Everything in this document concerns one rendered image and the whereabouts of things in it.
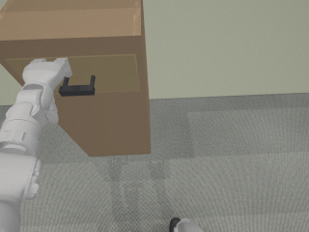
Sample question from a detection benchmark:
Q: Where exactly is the cabinet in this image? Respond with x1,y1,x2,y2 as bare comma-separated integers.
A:
0,0,152,157

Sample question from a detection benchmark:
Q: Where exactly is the handle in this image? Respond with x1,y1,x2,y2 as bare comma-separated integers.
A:
58,75,96,97

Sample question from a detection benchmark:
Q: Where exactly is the left robot upper arm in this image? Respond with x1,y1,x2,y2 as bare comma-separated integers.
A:
0,152,42,232

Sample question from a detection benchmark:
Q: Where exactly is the right robot shin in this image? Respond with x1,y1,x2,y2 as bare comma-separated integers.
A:
177,218,190,225

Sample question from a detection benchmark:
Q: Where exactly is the robot left hand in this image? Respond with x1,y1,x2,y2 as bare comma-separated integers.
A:
22,57,72,124

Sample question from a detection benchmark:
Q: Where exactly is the robot left forearm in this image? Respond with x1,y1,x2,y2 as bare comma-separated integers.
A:
0,80,54,158

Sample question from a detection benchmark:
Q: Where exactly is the robot right thigh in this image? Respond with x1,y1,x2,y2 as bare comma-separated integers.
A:
173,222,204,232

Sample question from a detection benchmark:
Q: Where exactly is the drawer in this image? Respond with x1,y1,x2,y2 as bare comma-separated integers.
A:
7,53,139,94

